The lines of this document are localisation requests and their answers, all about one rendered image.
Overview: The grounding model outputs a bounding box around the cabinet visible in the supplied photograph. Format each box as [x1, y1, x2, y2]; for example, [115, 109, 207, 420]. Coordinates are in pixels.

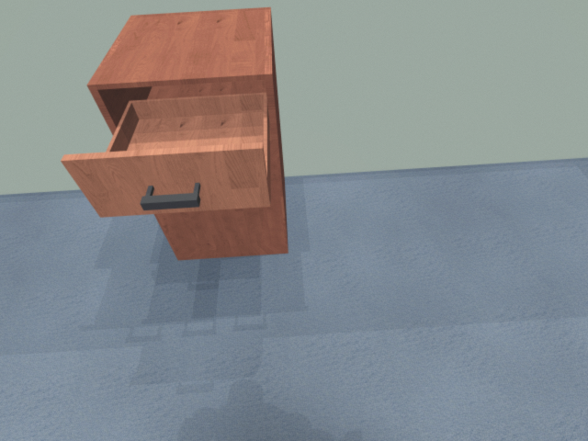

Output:
[87, 7, 288, 260]

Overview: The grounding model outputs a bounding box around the handle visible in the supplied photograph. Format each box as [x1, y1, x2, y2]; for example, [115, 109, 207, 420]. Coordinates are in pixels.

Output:
[140, 183, 200, 210]

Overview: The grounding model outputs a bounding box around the drawer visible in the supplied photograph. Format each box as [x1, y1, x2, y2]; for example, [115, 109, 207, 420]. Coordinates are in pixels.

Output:
[61, 93, 271, 218]

